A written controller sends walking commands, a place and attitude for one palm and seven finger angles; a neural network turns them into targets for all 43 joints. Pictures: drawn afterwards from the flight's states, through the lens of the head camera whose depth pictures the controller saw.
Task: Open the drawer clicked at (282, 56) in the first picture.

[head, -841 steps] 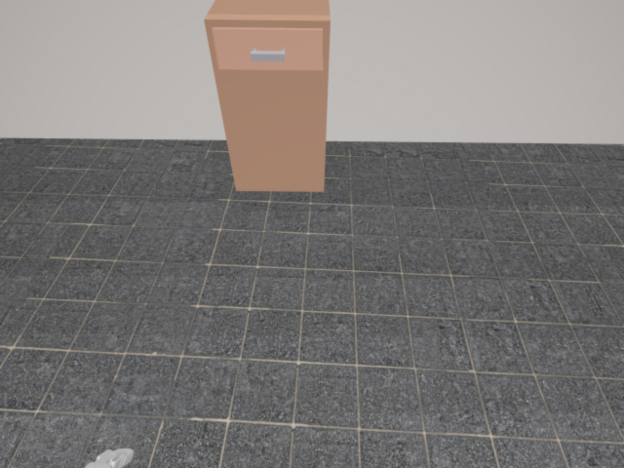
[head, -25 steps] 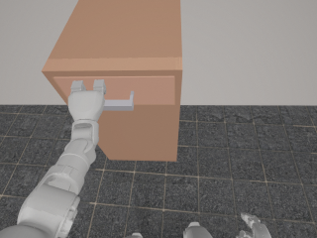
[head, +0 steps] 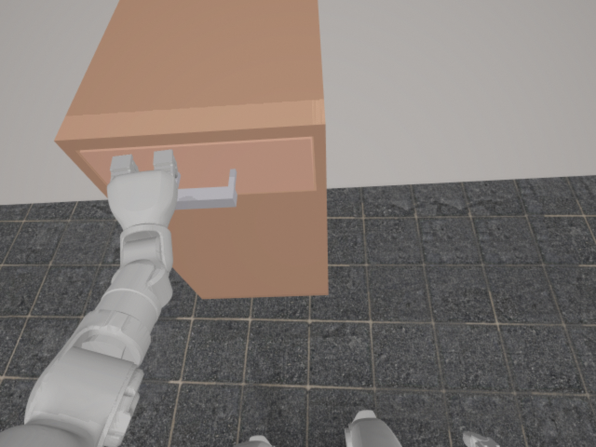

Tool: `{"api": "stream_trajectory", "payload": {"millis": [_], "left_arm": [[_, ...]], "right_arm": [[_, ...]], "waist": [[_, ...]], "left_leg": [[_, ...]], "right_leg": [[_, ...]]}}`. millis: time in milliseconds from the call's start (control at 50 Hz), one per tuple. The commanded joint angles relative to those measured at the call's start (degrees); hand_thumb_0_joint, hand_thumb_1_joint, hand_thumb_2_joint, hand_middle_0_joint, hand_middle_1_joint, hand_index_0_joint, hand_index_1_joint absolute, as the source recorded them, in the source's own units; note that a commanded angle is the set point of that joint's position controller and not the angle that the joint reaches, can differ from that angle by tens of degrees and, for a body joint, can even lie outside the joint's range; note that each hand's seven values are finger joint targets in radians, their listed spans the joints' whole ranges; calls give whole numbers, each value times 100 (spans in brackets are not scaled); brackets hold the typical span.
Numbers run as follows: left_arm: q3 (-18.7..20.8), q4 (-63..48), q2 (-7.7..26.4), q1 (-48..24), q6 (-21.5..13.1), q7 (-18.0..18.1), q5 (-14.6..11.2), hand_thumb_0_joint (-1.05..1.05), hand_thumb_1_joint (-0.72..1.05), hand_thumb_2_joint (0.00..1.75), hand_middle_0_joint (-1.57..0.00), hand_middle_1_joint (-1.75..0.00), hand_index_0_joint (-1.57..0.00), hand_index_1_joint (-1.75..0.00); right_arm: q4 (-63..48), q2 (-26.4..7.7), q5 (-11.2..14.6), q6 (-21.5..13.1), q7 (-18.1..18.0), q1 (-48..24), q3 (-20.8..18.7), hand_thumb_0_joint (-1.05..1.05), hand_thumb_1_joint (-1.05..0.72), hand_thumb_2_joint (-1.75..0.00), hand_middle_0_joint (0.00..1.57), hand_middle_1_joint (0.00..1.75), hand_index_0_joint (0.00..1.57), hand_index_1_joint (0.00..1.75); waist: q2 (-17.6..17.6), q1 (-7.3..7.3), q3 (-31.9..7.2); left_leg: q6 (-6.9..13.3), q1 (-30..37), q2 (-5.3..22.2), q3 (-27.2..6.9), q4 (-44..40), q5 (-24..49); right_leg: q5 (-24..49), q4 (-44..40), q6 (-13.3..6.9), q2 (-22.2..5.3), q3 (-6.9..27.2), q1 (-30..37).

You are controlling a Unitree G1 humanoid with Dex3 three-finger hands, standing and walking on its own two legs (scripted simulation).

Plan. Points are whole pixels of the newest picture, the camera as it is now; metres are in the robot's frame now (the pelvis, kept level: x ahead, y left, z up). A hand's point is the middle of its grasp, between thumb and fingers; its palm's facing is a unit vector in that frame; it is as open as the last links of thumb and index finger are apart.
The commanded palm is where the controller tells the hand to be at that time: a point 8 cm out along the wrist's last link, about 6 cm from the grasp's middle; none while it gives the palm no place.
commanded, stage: re-aim the fingers above the handle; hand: left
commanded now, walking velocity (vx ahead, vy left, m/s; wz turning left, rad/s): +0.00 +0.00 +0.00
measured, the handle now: (202, 187) +0.54 +0.17 -0.05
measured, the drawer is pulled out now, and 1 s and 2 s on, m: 0.00 0.00 0.00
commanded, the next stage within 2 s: lower the fingers behind the handle in 0.04 s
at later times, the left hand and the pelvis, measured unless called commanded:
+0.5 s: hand (181, 219) +0.45 +0.19 -0.02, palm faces -0.01 +0.13 -0.99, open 13.8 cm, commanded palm +0.42 +0.16 +0.04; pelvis +0.00 +0.00 -0.01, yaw +1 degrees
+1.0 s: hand (209, 228) +0.44 +0.15 -0.04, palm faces +0.10 +0.02 -1.00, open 13.8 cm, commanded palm +0.41 +0.16 +0.00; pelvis +0.00 +0.00 -0.03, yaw +2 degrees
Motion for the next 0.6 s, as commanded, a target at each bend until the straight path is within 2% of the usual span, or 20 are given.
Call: {"api": "stream_trajectory", "payload": {"millis": [0, 20, 60, 80, 120, 140, 160, 200, 240, 260, 300, 340, 380, 400, 440, 460, 480, 520, 560, 580], "left_arm": [[-525, -1425, 232, -2228, 272, -1121, -838, 0, -50, 30, -30, -120, -30, -120], [-917, -1773, -238, -2257, -75, -1437, -941, 0, -50, 30, -30, -120, -30, -120], [-1670, -2013, -1002, -2592, -753, -1703, -887, 0, -50, 30, -30, -120, -30, -120], [-1663, -1833, -1000, -2664, -1057, -1696, -788, 0, -50, 30, -30, -120, -30, -120], [-1322, -1867, -553, -2945, -1607, -1592, -516, 0, -50, 30, -30, -120, -30, -120], [-933, -1908, -124, -3110, -1882, -1479, -383, 0, -50, 30, -30, -120, -30, -120], [-457, -2131, 415, -3274, -2168, -1325, -224, 0, -50, 30, -30, -120, -30, -120], [103, -2019, 821, -2974, -2485, -787, 208, 0, -50, 30, -30, -120, -30, -120], [622, -1419, 1067, -2491, -2251, -102, 383, 0, -50, 30, -30, -120, -30, -120], [918, -1059, 1253, -2209, -1946, 214, 399, 0, -50, 30, -30, -120, -30, -120], [598, -841, 841, -2085, -1333, 632, 340, 0, -50, 30, -30, -120, -30, -120], [411, -553, 771, -2114, -682, 840, 435, 0, -50, 30, -30, -120, -30, -120], [287, -175, 734, -2103, 45, 774, 521, 0, -50, 30, -30, -120, -30, -120], [164, -136, 653, -2247, 360, 610, 443, 0, -50, 30, -30, -120, -30, -120], [-86, -472, 455, -2537, 634, 79, 27, 0, -50, 30, -30, -120, -30, -120], [-291, -811, 199, -2660, 586, -277, -279, 0, -50, 30, -30, -120, -30, -120], [-334, -1127, 170, -2732, 392, -608, -503, 0, -50, 30, -30, -120, -30, -120], [-567, -1627, -70, -2636, -254, -1216, -782, 0, -50, 30, -30, -120, -30, -120], [-575, -1455, 52, -2421, -1015, -1408, -526, 0, -50, 30, -30, -120, -30, -120], [-681, -926, -144, -1996, -1244, -1406, -311, 0, -50, 30, -30, -120, -30, -120]], "right_arm": [[-730, -875, 158, -190, -287, 126, -322, 0, -90, -90, 20, 30, 20, 30], [-769, -866, 151, -301, -349, 72, -320, 0, -90, -90, 20, 30, 20, 30], [-663, -796, 138, -592, -395, 142, -280, 0, -90, -90, 20, 30, 20, 30], [-479, -778, 86, -711, -409, 247, -266, 0, -90, -90, 20, 30, 20, 30], [-322, -753, -19, -803, -410, 460, -274, 0, -90, -90, 20, 30, 20, 30], [-276, -745, -71, -810, -410, 587, -297, 0, -90, -90, 20, 30, 20, 30], [-282, -751, -117, -803, -413, 643, -308, 0, -90, -90, 20, 30, 20, 30], [-362, -601, -188, -801, -324, 710, -262, 0, -90, -90, 20, 30, 20, 30], [-342, -523, -291, -769, -143, 541, -198, 0, -90, -90, 20, 30, 20, 30], [-361, -529, -325, -737, -67, 427, -154, 0, -90, -90, 20, 30, 20, 30], [-597, -490, -319, -660, 11, 284, -180, 0, -90, -90, 20, 30, 20, 30], [-631, -533, -319, -538, 69, 283, -198, 0, -90, -90, 20, 30, 20, 30], [-595, -592, -240, -357, 141, 357, -209, 0, -90, -90, 20, 30, 20, 30], [-602, -619, -172, -270, 157, 366, -236, 0, -90, -90, 20, 30, 20, 30], [-671, -705, -47, -169, 84, 390, -310, 0, -90, -90, 20, 30, 20, 30], [-739, -736, -33, -150, 9, 351, -340, 0, -90, -90, 20, 30, 20, 30], [-735, -764, -13, -157, -73, 370, -357, 0, -90, -90, 20, 30, 20, 30], [-725, -772, -31, -289, -243, 364, -367, 0, -90, -90, 20, 30, 20, 30], [-525, -734, -77, -472, -344, 569, -335, 0, -90, -90, 20, 30, 20, 30], [-391, -691, -106, -521, -341, 674, -320, 0, -90, -90, 20, 30, 20, 30]], "waist": [[-1394, -408, -2905], [-1352, -499, -2653], [-977, -731, -2149], [-821, -722, -1824], [-455, -651, -1634], [-438, -615, -1656], [-207, -460, -1812], [182, -134, -2282], [260, 92, -2177], [39, 196, -2090], [-360, 117, -2281], [-309, 105, -2690], [-248, 123, -3177], [-365, 32, -3305], [-815, -211, -3504], [-935, -362, -3680], [-1083, -427, -3674], [-1260, -576, -3371], [-1026, -547, -2908], [-916, -488, -2370]], "left_leg": [[218, 931, -210, -47, -771, 1494], [255, 1091, -208, -108, -783, 1427], [272, 1422, -198, -293, -750, 1312], [257, 1493, -182, -381, -701, 1294], [188, 1614, -181, -515, -568, 1442], [171, 1526, -192, -523, -461, 1433], [138, 1432, -218, -518, -364, 1514], [71, 1072, -248, -474, -139, 1660], [-7, 398, -276, -420, 69, 1775], [-17, 2, -296, -415, 111, 1758], [-9, -244, -287, -192, 195, 1722], [-21, -171, -258, -39, 181, 1841], [-49, 10, -230, -6, 90, 2122], [-29, 130, -209, -13, 24, 2187], [75, 346, -192, -45, -77, 2163], [121, 531, -193, -108, -79, 2190], [168, 671, -176, -137, -111, 2161], [251, 730, -200, -205, -135, 1915], [242, 665, -190, -301, -135, 1747], [220, 534, -175, -315, -82, 1658]], "right_leg": [[1899, -1030, 56, 44, -228, 3250], [1752, -1096, 62, 23, -282, 3031], [1279, -1125, 18, 20, -364, 2250], [1056, -1089, -14, 21, -430, 1831], [878, -918, -86, 30, -487, 1335], [860, -816, -112, 18, -469, 1231], [897, -673, -166, 12, -439, 1219], [925, -259, -246, 3, -448, 1100], [1000, 97, -288, 30, -514, 973], [1022, 219, -298, 38, -541, 1079], [1220, 215, -239, 31, -462, 1255], [1546, 188, -224, 52, -401, 1526], [1930, 194, -214, 95, -414, 1918], [2091, 75, -175, 121, -404, 2126], [2341, -202, -75, 131, -325, 2587], [2448, -285, -48, 129, -306, 2728], [2484, -359, -14, 109, -286, 2822], [2389, -477, 34, 53, -276, 2819], [2050, -407, -15, 13, -282, 2382], [1769, -368, -60, 25, -339, 1900]]}}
